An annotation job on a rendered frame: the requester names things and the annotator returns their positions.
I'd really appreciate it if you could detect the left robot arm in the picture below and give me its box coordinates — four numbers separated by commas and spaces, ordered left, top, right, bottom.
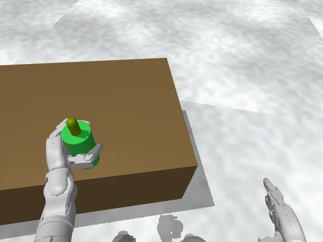
34, 167, 78, 242

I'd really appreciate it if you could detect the right robot hand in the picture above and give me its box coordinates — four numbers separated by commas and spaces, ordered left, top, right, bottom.
259, 178, 306, 242

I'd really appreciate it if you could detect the left robot hand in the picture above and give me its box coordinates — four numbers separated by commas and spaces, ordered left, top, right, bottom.
46, 118, 103, 172

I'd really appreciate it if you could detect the bottle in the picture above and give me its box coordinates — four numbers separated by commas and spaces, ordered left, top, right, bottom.
61, 117, 100, 169

